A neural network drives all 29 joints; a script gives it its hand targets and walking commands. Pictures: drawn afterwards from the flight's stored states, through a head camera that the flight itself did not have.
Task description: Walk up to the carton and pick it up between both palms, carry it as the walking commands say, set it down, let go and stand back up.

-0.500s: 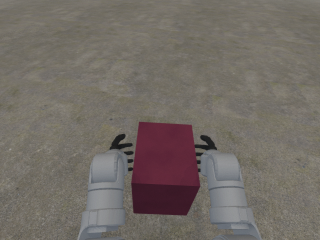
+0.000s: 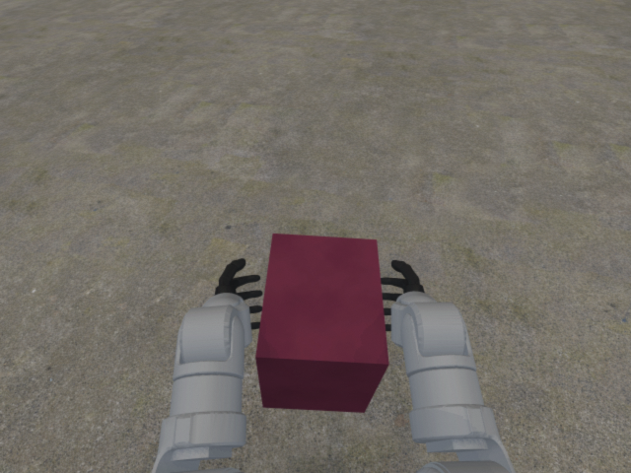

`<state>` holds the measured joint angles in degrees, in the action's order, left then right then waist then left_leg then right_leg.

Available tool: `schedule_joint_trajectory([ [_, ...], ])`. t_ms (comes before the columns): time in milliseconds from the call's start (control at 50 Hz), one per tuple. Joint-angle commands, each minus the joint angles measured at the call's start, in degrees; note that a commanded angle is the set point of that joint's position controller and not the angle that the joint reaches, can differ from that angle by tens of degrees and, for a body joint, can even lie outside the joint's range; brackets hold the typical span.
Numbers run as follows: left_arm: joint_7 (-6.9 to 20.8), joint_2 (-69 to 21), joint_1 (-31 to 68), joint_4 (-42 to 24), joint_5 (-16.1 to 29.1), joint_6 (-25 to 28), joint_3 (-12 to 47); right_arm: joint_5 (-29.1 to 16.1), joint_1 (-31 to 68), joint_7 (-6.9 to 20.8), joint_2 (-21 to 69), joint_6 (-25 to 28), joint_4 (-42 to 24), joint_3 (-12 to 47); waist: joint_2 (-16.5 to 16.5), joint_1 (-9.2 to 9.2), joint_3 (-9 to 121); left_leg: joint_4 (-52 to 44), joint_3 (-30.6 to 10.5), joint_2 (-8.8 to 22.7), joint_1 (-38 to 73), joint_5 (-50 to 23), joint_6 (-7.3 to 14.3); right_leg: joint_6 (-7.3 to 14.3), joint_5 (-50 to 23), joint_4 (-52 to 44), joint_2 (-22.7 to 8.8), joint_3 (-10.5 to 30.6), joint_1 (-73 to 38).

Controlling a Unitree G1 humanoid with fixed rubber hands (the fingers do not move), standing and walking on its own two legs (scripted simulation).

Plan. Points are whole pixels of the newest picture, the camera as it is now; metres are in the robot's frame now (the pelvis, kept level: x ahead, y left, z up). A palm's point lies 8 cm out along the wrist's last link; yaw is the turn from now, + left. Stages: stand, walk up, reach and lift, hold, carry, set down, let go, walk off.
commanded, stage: carry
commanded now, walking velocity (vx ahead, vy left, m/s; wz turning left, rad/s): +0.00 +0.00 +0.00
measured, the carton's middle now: (319, 324) +0.35 +0.00 -0.01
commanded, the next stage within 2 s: none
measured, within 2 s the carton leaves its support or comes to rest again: neither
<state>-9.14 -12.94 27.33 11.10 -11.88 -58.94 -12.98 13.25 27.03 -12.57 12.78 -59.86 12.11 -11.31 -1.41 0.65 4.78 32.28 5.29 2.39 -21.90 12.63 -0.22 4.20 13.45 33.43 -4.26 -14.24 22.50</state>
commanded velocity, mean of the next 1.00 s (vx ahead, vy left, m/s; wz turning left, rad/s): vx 0.00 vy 0.00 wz -0.29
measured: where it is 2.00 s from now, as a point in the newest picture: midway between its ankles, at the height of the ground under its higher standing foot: outside the picture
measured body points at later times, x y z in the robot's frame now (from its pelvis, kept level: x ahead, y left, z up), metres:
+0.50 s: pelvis +0.00 +0.00 -0.01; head +0.00 -0.01 +0.44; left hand +0.35 +0.08 +0.09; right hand +0.32 -0.15 +0.07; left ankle +0.04 +0.13 -0.73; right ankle +0.05 -0.08 -0.73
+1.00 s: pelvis -0.02 +0.02 +0.00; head -0.01 +0.02 +0.45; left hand +0.33 +0.06 +0.09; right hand +0.27 -0.16 +0.08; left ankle +0.03 +0.13 -0.73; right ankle +0.05 -0.08 -0.73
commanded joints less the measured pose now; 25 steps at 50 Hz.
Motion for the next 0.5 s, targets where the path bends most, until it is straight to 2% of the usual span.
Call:
schedule_joint_trajectory([
  [0, 14.78, -55.11, 38.99, -2.58, 21.63, 3.90, 29.24, -23.63, 41.56, 17.61, 54.05, 4.58, -6.65, 30.97, 7.94, -0.60, 20.51, -1.14, -4.71, 5.11, 5.49, -6.16, 2.53, -2.56, -9.06, -8.74, -8.78, 11.44, -10.37],
  [20, 14.89, -54.46, 20.87, 8.39, 13.58, 3.89, 21.53, -15.55, 20.63, 18.06, 55.98, 4.42, 9.28, 22.85, 5.07, -0.59, 17.50, -1.60, -5.35, 5.29, 4.06, -5.57, 2.23, -2.93, -9.46, -8.76, -9.20, 10.64, -11.06],
  [40, 14.90, -54.47, 37.29, -0.76, 18.62, 6.09, 26.77, -20.33, 38.81, 17.67, 52.51, 7.23, -3.58, 28.16, 7.37, -0.33, 19.35, -0.37, -6.00, 5.22, 2.89, -6.69, 2.77, -2.95, -15.52, -7.59, -9.33, 10.73, -13.94],
  [60, 14.83, -55.89, 18.25, 7.60, 13.49, 5.46, 23.06, -17.07, 20.67, 18.07, 55.20, 6.25, 4.71, 25.65, 3.93, -0.26, 21.25, -1.09, -4.17, 5.06, 4.05, -6.68, 2.61, -2.04, -18.09, -5.11, -9.94, 9.44, -15.73],
  [80, 15.25, -60.28, 35.57, -17.64, 25.29, 4.98, 36.43, -27.29, 36.24, 17.91, 58.20, 6.10, -19.36, 37.30, 1.95, -0.60, 22.94, -1.10, -4.47, 5.43, 4.24, -8.65, 2.06, -1.35, -18.67, -2.96, -8.04, 9.05, -16.54],
  [100, 14.49, -55.12, 53.49, -12.61, 26.45, 4.63, 35.05, -29.55, 56.38, 17.12, 55.32, 5.83, -16.71, 37.22, 5.51, -0.39, 23.96, -0.89, -4.34, 6.10, 5.10, -10.00, 0.94, -1.32, -21.47, -3.07, -8.10, 10.10, -15.95],
  [120, 14.35, -55.64, 26.23, 4.67, 15.39, 4.35, 23.54, -19.12, 29.23, 16.78, 55.47, 5.59, 2.40, 24.92, 2.01, 0.20, 25.28, -0.57, -2.67, 4.61, 6.77, -4.31, -0.12, -1.87, -20.90, -5.02, -9.69, 13.10, -15.36],
  [140, 14.06, -58.95, 45.09, -24.45, 29.47, 3.49, 40.07, -32.13, 46.46, 16.21, 58.19, 5.11, -26.42, 41.18, 2.61, -0.27, 23.83, -0.20, -2.08, 5.37, 5.75, -8.32, -0.29, -0.83, -25.67, -2.21, -8.92, 11.49, -15.63],
  [160, 13.43, -58.99, 42.63, -21.84, 30.50, -0.86, 40.76, -31.35, 40.99, 16.01, 58.61, 0.76, -22.41, 40.12, -0.16, -0.26, 26.74, 1.61, -2.17, 5.90, 7.43, -8.25, -0.44, -0.59, -25.79, -1.29, -9.63, 11.97, -15.61],
  [180, 13.15, -58.02, 46.14, -26.21, 32.11, -3.23, 43.87, -31.57, 41.09, 15.96, 56.98, -1.95, -23.64, 41.03, 1.31, -0.06, 27.16, 1.26, -3.00, 6.39, 8.05, -7.68, 0.00, -0.30, -23.31, -0.81, -9.20, 12.33, -14.89],
  [200, 13.06, -56.85, 38.67, -21.14, 31.47, -5.44, 41.70, -30.42, 33.75, 15.22, 56.13, -4.02, -18.55, 38.66, 4.60, -0.10, 24.85, 1.31, -2.26, 6.49, 7.11, -4.51, -0.74, 0.26, -17.94, -3.33, -9.46, 13.96, -11.49],
  [220, 12.99, -57.47, 39.65, -21.78, 32.01, -6.52, 42.13, -30.72, 33.82, 14.79, 54.26, -4.76, -19.78, 38.57, 5.84, 0.25, 26.78, 1.78, -2.55, 5.73, 7.65, -1.40, -0.56, 0.40, -18.86, -3.78, -10.65, 16.84, -12.40],
  [240, 13.23, -55.02, 40.57, -17.66, 30.37, -7.69, 40.35, -29.11, 36.18, 14.63, 52.27, -5.54, -15.98, 36.76, 4.04, 0.06, 26.98, 2.16, -0.40, 4.94, 7.13, 0.85, -0.76, 0.60, -16.09, -4.84, -11.20, 17.82, -13.28],
  [260, 13.69, -54.67, 27.56, -14.70, 26.71, -9.34, 36.13, -25.88, 19.04, 15.10, 58.03, -7.89, -7.02, 34.49, 9.85, 0.34, 27.11, 4.03, -1.00, 5.26, 3.17, 3.51, -1.37, 1.04, -15.56, -5.84, -11.51, 19.79, -15.38],
  [280, 13.69, -52.85, 50.24, -17.20, 31.69, -8.48, 41.26, -29.77, 43.96, 14.86, 53.96, -6.71, -12.94, 38.03, 7.00, 0.96, 22.95, 3.95, 1.66, 2.48, 2.59, 4.24, -1.95, 1.68, -19.86, -6.62, -13.48, 22.12, -13.56],
  [300, 13.73, -56.16, 32.92, -8.69, 28.12, -10.79, 37.37, -27.07, 30.40, 15.53, 56.75, -8.52, -8.12, 34.25, 4.45, 0.11, 24.52, 1.65, 1.40, 2.61, 5.91, 1.71, -1.79, 2.57, -20.44, -4.86, -12.62, 19.75, -9.53],
  [320, 13.71, -58.01, 40.19, -12.52, 30.30, -10.72, 38.31, -28.85, 33.87, 16.11, 55.70, -8.37, -9.36, 34.86, 1.33, 0.18, 25.26, -2.07, -0.65, 5.63, 9.70, -1.12, -1.78, 1.70, -25.31, -0.94, -10.35, 18.89, -8.57],
  [340, 14.31, -58.48, 37.05, -6.95, 29.89, -11.29, 37.49, -29.87, 35.88, 16.21, 57.02, -8.47, -9.00, 34.93, -3.76, -0.17, 22.64, -4.61, -6.18, 11.10, 11.89, 6.02, 0.52, -1.34, -11.42, -0.19, -8.63, 15.73, 0.19],
  [360, 14.13, -58.41, 43.36, -10.10, 31.22, -11.47, 38.59, -29.67, 40.12, 15.93, 55.58, -7.92, -12.02, 35.75, -6.96, -0.04, 21.81, -6.94, -7.48, 14.84, 11.88, 3.78, 1.30, -2.14, -6.72, 2.31, -4.62, 12.33, 0.91],
  [380, 14.70, -58.42, 39.47, -8.68, 28.93, -12.06, 36.06, -27.43, 34.00, 16.02, 58.17, -8.89, -6.19, 32.72, -8.82, 0.09, 21.55, -6.61, -9.53, 18.25, 12.21, -0.47, 3.00, -2.09, -1.49, 7.11, -2.53, 11.00, 1.43],
  [400, 15.03, -59.35, 41.18, -9.38, 29.97, -11.88, 36.22, -28.29, 35.07, 16.40, 59.68, -8.74, -8.20, 34.12, -7.21, 0.40, 19.72, -6.42, -8.02, 19.24, 10.77, 1.88, 3.98, -2.28, 4.80, 8.86, -1.45, 9.40, 2.31],
  [420, 15.06, -59.41, 47.17, -8.87, 30.44, -11.74, 36.90, -29.44, 44.71, 16.38, 59.62, -8.54, -11.44, 35.42, -6.58, -0.01, 19.47, -6.96, -6.94, 19.00, 9.31, 0.04, 4.24, -2.40, 7.69, 9.28, -0.35, 9.54, 1.85],
  [440, 14.70, -59.09, 48.31, -11.12, 31.91, -12.00, 37.03, -29.29, 40.97, 16.18, 60.50, -9.15, -9.24, 34.85, -6.28, 0.01, 18.11, -4.87, -5.63, 19.09, 10.05, -4.84, 3.38, -2.43, 10.35, 5.30, 0.30, 9.03, 3.01],
  [460, 15.40, -62.13, 41.83, -7.46, 32.23, -13.13, 35.26, -27.39, 34.03, 15.65, 60.72, -9.63, -8.11, 32.19, -4.47, 0.14, 19.57, -2.08, -4.34, 18.50, 9.54, -6.98, 2.14, -2.19, 6.52, 2.38, -0.95, 10.19, -0.36],
  [480, 15.69, -61.60, 52.26, -7.76, 33.65, -12.40, 35.78, -29.78, 48.95, 15.20, 59.43, -8.76, -13.90, 35.06, 0.40, 0.55, 19.90, 3.83, 0.01, 15.30, 6.24, -5.34, -0.27, -1.62, -2.03, -3.88, -3.66, 15.13, -5.32],
])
